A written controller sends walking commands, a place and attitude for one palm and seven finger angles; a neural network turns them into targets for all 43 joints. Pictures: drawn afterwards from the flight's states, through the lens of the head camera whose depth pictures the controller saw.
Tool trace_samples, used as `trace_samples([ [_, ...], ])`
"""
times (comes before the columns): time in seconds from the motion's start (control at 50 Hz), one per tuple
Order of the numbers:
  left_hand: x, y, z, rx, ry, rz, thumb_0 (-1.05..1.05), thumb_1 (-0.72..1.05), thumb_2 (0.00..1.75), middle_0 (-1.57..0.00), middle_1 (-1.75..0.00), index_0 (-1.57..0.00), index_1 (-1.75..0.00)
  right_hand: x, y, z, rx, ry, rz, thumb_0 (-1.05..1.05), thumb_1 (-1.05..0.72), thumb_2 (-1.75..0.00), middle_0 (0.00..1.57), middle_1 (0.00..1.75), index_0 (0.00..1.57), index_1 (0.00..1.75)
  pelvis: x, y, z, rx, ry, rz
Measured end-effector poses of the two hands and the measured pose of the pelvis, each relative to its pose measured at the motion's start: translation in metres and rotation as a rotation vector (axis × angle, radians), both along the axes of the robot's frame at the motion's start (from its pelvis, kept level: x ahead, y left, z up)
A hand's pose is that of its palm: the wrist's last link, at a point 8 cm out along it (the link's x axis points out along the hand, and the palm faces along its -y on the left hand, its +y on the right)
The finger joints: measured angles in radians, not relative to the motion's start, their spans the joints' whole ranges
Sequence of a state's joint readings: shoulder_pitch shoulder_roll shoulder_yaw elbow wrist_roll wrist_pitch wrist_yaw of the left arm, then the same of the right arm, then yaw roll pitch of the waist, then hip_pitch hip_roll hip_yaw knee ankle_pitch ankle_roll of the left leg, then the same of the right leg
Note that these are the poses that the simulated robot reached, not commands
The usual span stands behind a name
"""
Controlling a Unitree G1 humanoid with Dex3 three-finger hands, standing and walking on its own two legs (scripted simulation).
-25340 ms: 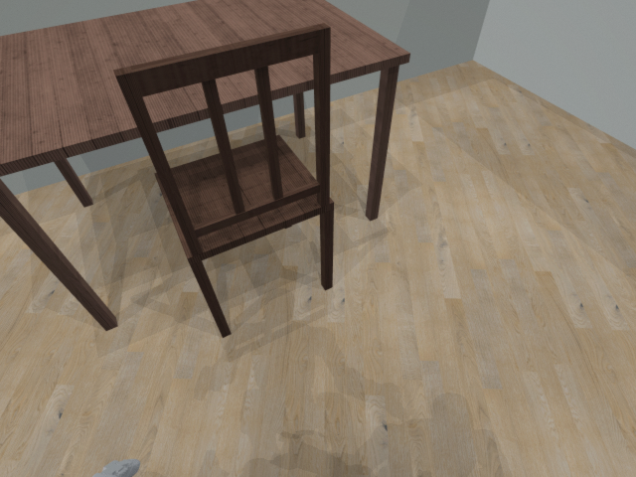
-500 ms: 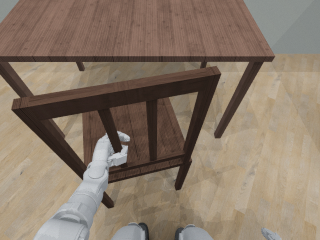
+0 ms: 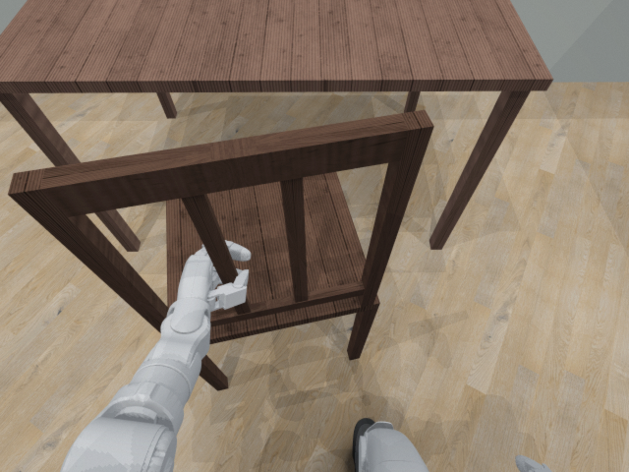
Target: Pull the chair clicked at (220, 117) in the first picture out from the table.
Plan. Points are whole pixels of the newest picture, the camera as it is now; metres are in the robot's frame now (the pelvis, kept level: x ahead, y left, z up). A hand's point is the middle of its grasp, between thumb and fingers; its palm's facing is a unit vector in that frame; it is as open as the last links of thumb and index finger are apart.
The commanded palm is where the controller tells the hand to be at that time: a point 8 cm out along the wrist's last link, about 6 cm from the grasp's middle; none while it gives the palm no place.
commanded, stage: step backward, pulling the chair out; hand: left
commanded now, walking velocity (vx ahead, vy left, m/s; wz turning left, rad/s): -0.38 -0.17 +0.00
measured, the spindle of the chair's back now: (224, 265) +0.39 +0.13 -0.04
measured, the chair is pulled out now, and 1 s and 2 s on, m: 0.22 0.31 0.58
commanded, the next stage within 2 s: stop walking, hand still on the chair in 1.78 s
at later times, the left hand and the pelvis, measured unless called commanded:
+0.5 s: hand (231, 317) +0.32 +0.12 -0.05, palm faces -0.02 -0.98 -0.21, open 5.5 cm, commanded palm +0.32 +0.17 -0.05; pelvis -0.04 +0.00 -0.01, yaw +0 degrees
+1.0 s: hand (221, 354) +0.27 +0.13 -0.05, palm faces -0.05 -0.98 -0.20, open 5.4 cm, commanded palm +0.25 +0.18 -0.05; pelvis -0.11 +0.01 +0.00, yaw +1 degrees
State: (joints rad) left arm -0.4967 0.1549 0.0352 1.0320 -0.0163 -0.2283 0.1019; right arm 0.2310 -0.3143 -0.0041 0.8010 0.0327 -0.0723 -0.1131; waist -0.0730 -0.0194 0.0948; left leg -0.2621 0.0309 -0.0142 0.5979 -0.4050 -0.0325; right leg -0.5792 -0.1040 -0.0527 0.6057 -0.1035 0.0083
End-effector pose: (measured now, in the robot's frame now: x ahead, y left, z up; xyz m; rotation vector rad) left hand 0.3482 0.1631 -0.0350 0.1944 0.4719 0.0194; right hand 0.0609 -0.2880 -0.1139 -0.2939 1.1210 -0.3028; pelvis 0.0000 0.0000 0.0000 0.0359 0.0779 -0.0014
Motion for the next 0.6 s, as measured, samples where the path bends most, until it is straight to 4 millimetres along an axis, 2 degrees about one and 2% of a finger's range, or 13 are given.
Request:
trace_samples([
  [0.1,-0.004,0.005,0.000,0.002,-0.002,-0.044,0.02,0.65,0.76,-0.26,-1.25,-0.50,-1.45,-0.012,0.012,0.004,0.000,0.013,-0.029,0.00,-0.91,-0.90,0.20,0.30,0.20,0.30,-0.012,0.008,0.002,0.011,-0.028,-0.021],
  [0.24,-0.014,0.006,-0.001,0.011,-0.019,-0.031,0.02,0.63,0.77,-0.28,-1.25,-0.50,-1.45,-0.022,0.033,-0.015,0.096,0.015,-0.042,0.00,-0.90,-0.90,0.20,0.30,0.20,0.30,-0.020,0.000,-0.008,-0.024,-0.051,-0.003],
  [0.32,-0.023,0.005,0.000,0.006,-0.008,-0.019,0.02,0.64,0.77,-0.27,-1.25,-0.50,-1.45,-0.031,0.038,-0.015,0.102,0.012,-0.044,0.00,-0.90,-0.90,0.20,0.30,0.20,0.30,-0.031,0.002,-0.006,0.006,-0.045,-0.013],
  [0.46,-0.044,0.005,0.001,0.013,-0.002,0.003,0.03,0.64,0.76,-0.28,-1.23,-0.50,-1.45,-0.044,0.032,-0.023,0.116,0.036,-0.031,0.00,-0.90,-0.90,0.20,0.30,0.20,0.30,-0.034,-0.003,-0.006,-0.007,-0.038,-0.006],
  [0.54,-0.049,0.006,0.001,0.014,-0.004,0.003,0.03,0.64,0.77,-0.29,-1.23,-0.50,-1.45,-0.048,0.022,-0.022,0.085,0.043,-0.014,0.00,-0.90,-0.90,0.20,0.30,0.20,0.30,-0.049,-0.001,-0.006,-0.008,-0.031,0.022],
  [0.6,-0.052,0.007,0.000,0.011,-0.004,-0.010,0.02,0.64,0.76,-0.28,-1.24,-0.50,-1.45,-0.052,0.018,-0.012,0.045,0.034,-0.006,0.00,-0.90,-0.90,0.20,0.30,0.20,0.30,-0.060,0.002,-0.003,0.015,-0.038,0.012],
])
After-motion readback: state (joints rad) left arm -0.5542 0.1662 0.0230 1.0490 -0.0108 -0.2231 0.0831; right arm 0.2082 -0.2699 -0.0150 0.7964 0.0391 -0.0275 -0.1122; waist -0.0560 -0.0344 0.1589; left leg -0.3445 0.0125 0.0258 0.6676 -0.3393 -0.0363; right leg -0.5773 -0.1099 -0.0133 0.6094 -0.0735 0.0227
